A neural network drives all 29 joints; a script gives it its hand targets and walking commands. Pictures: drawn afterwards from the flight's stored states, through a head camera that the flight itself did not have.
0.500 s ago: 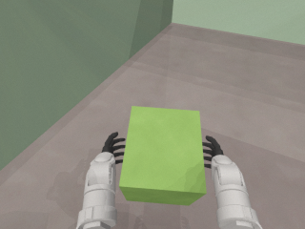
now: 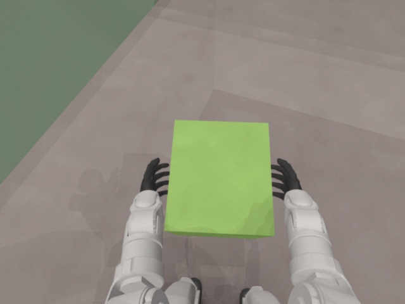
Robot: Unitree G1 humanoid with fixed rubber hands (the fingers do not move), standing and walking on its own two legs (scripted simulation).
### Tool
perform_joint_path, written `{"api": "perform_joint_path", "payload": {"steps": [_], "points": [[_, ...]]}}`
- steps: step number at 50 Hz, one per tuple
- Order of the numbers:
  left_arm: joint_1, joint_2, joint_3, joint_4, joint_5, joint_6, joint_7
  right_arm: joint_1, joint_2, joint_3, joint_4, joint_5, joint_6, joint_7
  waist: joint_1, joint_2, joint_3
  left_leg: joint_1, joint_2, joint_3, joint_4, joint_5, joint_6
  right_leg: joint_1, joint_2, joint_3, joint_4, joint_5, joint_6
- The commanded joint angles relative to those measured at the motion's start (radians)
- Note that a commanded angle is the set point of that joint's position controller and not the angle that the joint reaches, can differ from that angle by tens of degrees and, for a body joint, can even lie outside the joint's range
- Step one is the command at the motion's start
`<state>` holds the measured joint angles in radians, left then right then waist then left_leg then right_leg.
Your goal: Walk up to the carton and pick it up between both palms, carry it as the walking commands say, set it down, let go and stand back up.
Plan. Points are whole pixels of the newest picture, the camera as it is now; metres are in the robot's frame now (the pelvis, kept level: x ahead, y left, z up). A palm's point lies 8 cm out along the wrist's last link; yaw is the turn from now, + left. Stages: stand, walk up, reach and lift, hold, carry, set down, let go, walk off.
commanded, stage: set down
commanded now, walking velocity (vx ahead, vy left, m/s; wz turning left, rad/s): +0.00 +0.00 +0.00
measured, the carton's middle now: (217, 184) +0.38 +0.02 -0.13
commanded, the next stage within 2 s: none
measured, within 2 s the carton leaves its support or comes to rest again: neither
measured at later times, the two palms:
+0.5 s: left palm (166, 194) +0.35 +0.14 -0.11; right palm (286, 190) +0.38 -0.16 -0.12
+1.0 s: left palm (169, 200) +0.37 +0.15 -0.22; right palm (272, 195) +0.40 -0.14 -0.22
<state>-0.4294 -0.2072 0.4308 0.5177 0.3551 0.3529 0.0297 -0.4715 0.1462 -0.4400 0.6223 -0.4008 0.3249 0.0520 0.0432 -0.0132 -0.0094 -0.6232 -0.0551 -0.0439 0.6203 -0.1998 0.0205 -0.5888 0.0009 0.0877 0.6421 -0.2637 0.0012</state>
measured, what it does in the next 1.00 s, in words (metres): lowers itself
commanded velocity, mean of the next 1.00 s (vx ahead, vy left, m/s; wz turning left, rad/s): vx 0.00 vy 0.00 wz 0.00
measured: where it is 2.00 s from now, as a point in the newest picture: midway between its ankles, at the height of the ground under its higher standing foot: outside the picture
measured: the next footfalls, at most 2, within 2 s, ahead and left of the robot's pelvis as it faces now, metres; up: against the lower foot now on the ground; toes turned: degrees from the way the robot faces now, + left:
none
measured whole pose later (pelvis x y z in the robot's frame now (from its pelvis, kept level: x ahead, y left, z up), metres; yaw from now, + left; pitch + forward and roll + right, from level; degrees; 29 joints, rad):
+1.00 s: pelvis -0.03 -0.02 -0.14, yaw +0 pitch +43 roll -1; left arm -0.69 -0.15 0.46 0.51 0.25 0.30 0.04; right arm -0.74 0.09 -0.42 0.64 -0.26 0.26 -0.11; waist 0.06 -0.05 -0.28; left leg -1.67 -0.05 -0.07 1.29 -0.37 -0.03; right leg -1.64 0.06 0.05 1.32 -0.44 0.02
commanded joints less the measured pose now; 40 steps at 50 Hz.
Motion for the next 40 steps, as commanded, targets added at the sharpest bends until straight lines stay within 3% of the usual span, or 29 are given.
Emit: {"api": "perform_joint_path", "payload": {"steps": [1, 2, 3, 4, 5, 6, 9, 10, 11, 13, 14, 15, 16, 17, 18, 19, 20, 21, 23, 24, 26, 27, 29, 30, 31, 32, 34, 35, 40], "points": [[-0.411, -0.958, -0.429, 0.122, -0.108, -0.042, -0.201, -0.554, 0.741, 0.465, 0.020, 0.151, -0.075, 0.242, 0.030, 0.060, -0.388, 0.301, -0.012, -0.079, -0.022, 0.104, -0.042, -0.102, 0.097, -0.028, -0.005, -0.006, -0.064], [-0.467, -0.934, -0.438, 0.113, -0.134, -0.060, -0.201, -0.541, 0.716, 0.462, 0.046, 0.139, -0.084, 0.241, -0.039, 0.003, -0.460, 0.277, -0.014, -0.063, 0.010, 0.127, -0.040, -0.069, 0.104, -0.031, -0.008, 0.036, -0.055], [-0.477, -0.917, -0.457, 0.062, -0.144, -0.073, -0.210, -0.588, 0.750, 0.471, 0.038, 0.135, -0.090, 0.245, 0.000, 0.012, -0.490, 0.205, -0.050, -0.050, 0.028, 0.145, -0.049, -0.080, 0.108, -0.030, 0.019, 0.056, -0.047], [-0.500, -0.930, -0.450, 0.076, -0.133, -0.077, -0.215, -0.538, 0.759, 0.475, 0.063, 0.118, -0.087, 0.241, -0.053, -0.028, -0.512, 0.174, -0.054, -0.016, 0.060, 0.155, -0.038, -0.091, 0.118, -0.037, 0.041, 0.102, -0.032], [-0.498, -0.944, -0.512, 0.039, -0.170, -0.081, -0.217, -0.552, 0.861, 0.550, 0.075, 0.196, -0.079, 0.247, 0.032, 0.039, -0.622, 0.239, -0.037, -0.046, 0.055, 0.174, -0.035, -0.042, 0.098, -0.024, 0.060, 0.117, -0.033], [-0.507, -0.942, -0.504, 0.062, -0.162, -0.081, -0.227, -0.549, 0.809, 0.547, 0.019, 0.168, -0.098, 0.240, -0.023, -0.005, -0.606, 0.198, -0.047, -0.009, 0.093, 0.222, -0.040, -0.082, 0.113, -0.029, 0.054, 0.158, -0.028], [-0.418, -0.963, -0.561, 0.033, -0.160, -0.081, -0.239, -0.629, 0.864, 0.668, -0.079, 0.246, -0.101, 0.249, 0.055, -0.006, -0.809, 0.220, -0.057, 0.002, 0.154, 0.305, -0.034, -0.098, 0.122, -0.042, 0.115, 0.205, -0.016], [-0.483, -0.926, -0.527, 0.000, -0.145, -0.081, -0.242, -0.562, 0.873, 0.620, 0.006, 0.208, -0.079, 0.250, 0.040, -0.013, -0.798, 0.141, -0.063, 0.022, 0.159, 0.228, -0.025, -0.112, 0.112, -0.045, 0.121, 0.182, -0.004], [-0.452, -0.910, -0.480, 0.063, -0.104, -0.080, -0.239, -0.601, 0.909, 0.626, 0.058, 0.241, -0.072, 0.254, 0.110, 0.004, -0.694, 0.062, -0.051, 0.031, 0.145, 0.123, -0.011, -0.164, 0.113, -0.043, 0.134, 0.093, -0.002], [-0.460, -0.891, -0.514, 0.046, -0.135, -0.072, -0.265, -0.577, 0.951, 0.657, 0.046, 0.222, -0.063, 0.236, 0.082, -0.115, -0.769, 0.053, -0.052, 0.041, 0.171, 0.161, 0.001, -0.077, 0.111, -0.024, 0.112, 0.120, 0.012], [-0.476, -0.880, -0.522, 0.034, -0.136, -0.069, -0.278, -0.579, 0.909, 0.639, 0.036, 0.230, -0.069, 0.230, 0.067, -0.053, -0.732, -0.041, -0.058, 0.054, 0.193, 0.154, -0.008, -0.113, 0.103, -0.019, 0.128, 0.174, 0.004], [-0.485, -0.872, -0.510, 0.023, -0.146, -0.061, -0.293, -0.598, 0.892, 0.643, 0.009, 0.229, -0.074, 0.233, 0.121, -0.078, -0.766, -0.028, -0.072, 0.045, 0.187, 0.179, -0.001, -0.143, 0.109, -0.036, 0.145, 0.143, 0.021], [-0.517, -0.885, -0.517, 0.058, -0.166, -0.055, -0.308, -0.618, 0.896, 0.649, -0.019, 0.236, -0.079, 0.220, 0.017, -0.146, -0.809, -0.050, -0.065, 0.039, 0.230, 0.191, -0.009, -0.142, 0.114, -0.031, 0.137, 0.169, 0.024], [-0.467, -0.881, -0.503, 0.083, -0.142, -0.047, -0.317, -0.638, 0.924, 0.620, -0.004, 0.223, -0.067, 0.209, 0.062, -0.056, -0.795, -0.034, -0.071, 0.038, 0.211, 0.185, -0.004, -0.175, 0.114, -0.033, 0.157, 0.170, 0.029], [-0.533, -0.877, -0.554, 0.008, -0.179, -0.059, -0.318, -0.586, 0.937, 0.650, 0.001, 0.232, -0.079, 0.203, 0.019, -0.085, -0.843, -0.050, -0.062, 0.048, 0.251, 0.175, -0.012, -0.166, 0.122, -0.040, 0.183, 0.195, 0.009], [-0.490, -0.889, -0.510, 0.072, -0.169, -0.045, -0.324, -0.660, 0.924, 0.671, -0.046, 0.250, -0.074, 0.191, 0.102, -0.097, -0.836, -0.097, -0.069, 0.049, 0.272, 0.147, -0.005, -0.129, 0.101, -0.016, 0.166, 0.135, 0.010], [-0.479, -0.905, -0.529, 0.097, -0.173, -0.044, -0.327, -0.630, 0.893, 0.662, -0.055, 0.244, -0.075, 0.177, 0.029, -0.075, -0.854, -0.084, -0.065, 0.043, 0.271, 0.193, -0.006, -0.140, 0.098, -0.010, 0.181, 0.207, 0.018], [-0.516, -0.826, -0.474, 0.082, -0.175, -0.059, -0.336, -0.616, 0.856, 0.622, -0.044, 0.195, -0.080, 0.168, 0.006, -0.169, -0.799, -0.190, -0.074, 0.035, 0.285, 0.154, 0.000, -0.231, 0.113, -0.039, 0.189, 0.174, 0.030], [-0.465, -0.843, -0.467, 0.078, -0.155, -0.056, -0.331, -0.573, 0.880, 0.618, 0.002, 0.207, -0.076, 0.157, 0.095, -0.057, -0.757, -0.217, -0.073, 0.030, 0.268, 0.156, -0.010, -0.179, 0.090, -0.003, 0.200, 0.206, 0.007], [-0.455, -0.862, -0.490, 0.122, -0.161, -0.050, -0.326, -0.542, 0.873, 0.597, 0.011, 0.201, -0.075, 0.152, 0.010, -0.078, -0.775, -0.172, -0.073, 0.020, 0.269, 0.136, -0.014, -0.203, 0.115, -0.021, 0.197, 0.196, 0.008], [-0.482, -0.819, -0.437, 0.112, -0.134, -0.066, -0.324, -0.557, 0.888, 0.581, 0.018, 0.172, -0.074, 0.151, 0.025, -0.122, -0.756, -0.244, -0.064, 0.026, 0.316, 0.168, -0.012, -0.260, 0.109, -0.006, 0.209, 0.215, 0.016], [-0.475, -0.825, -0.457, 0.066, -0.140, -0.067, -0.327, -0.553, 0.909, 0.622, -0.011, 0.204, -0.079, 0.159, 0.095, -0.051, -0.849, -0.219, -0.094, 0.034, 0.311, 0.216, -0.025, -0.197, 0.105, -0.005, 0.227, 0.250, 0.019], [-0.538, -0.790, -0.454, 0.087, -0.164, -0.087, -0.317, -0.586, 0.873, 0.597, 0.029, 0.202, -0.085, 0.170, 0.018, -0.141, -0.787, -0.268, -0.064, 0.023, 0.344, 0.174, -0.023, -0.327, 0.128, -0.033, 0.254, 0.208, 0.019], [-0.567, -0.809, -0.459, 0.062, -0.147, -0.089, -0.317, -0.558, 0.904, 0.579, 0.051, 0.182, -0.084, 0.163, 0.013, -0.101, -0.831, -0.301, -0.084, 0.035, 0.359, 0.167, -0.025, -0.311, 0.130, -0.034, 0.260, 0.208, 0.018], [-0.536, -0.800, -0.484, 0.049, -0.181, -0.080, -0.311, -0.567, 0.911, 0.620, 0.045, 0.247, -0.086, 0.167, 0.086, -0.031, -0.863, -0.224, -0.079, 0.047, 0.358, 0.182, -0.025, -0.317, 0.121, -0.040, 0.292, 0.198, 0.018], [-0.590, -0.761, -0.443, 0.090, -0.166, -0.091, -0.306, -0.631, 0.851, 0.598, 0.065, 0.200, -0.089, 0.166, 0.043, -0.092, -0.805, -0.374, -0.071, 0.050, 0.396, 0.105, -0.025, -0.363, 0.129, -0.031, 0.304, 0.152, 0.015], [-0.567, -0.814, -0.431, 0.097, -0.121, -0.087, -0.292, -0.691, 0.873, 0.618, 0.042, 0.222, -0.099, 0.159, 0.103, -0.019, -0.847, -0.351, -0.089, 0.047, 0.403, 0.105, -0.024, -0.367, 0.124, -0.031, 0.337, 0.086, 0.025], [-0.570, -0.810, -0.460, 0.093, -0.162, -0.088, -0.287, -0.677, 0.844, 0.639, 0.015, 0.231, -0.104, 0.156, 0.055, -0.050, -0.893, -0.330, -0.077, 0.042, 0.418, 0.098, -0.026, -0.395, 0.124, -0.045, 0.352, 0.086, 0.017], [-0.568, -0.855, -0.466, 0.114, -0.176, -0.077, -0.280, -0.685, 0.826, 0.632, 0.033, 0.237, -0.094, 0.160, 0.046, -0.083, -0.950, -0.365, -0.079, 0.035, 0.464, 0.131, -0.033, -0.480, 0.141, -0.077, 0.410, 0.099, 0.015]]}}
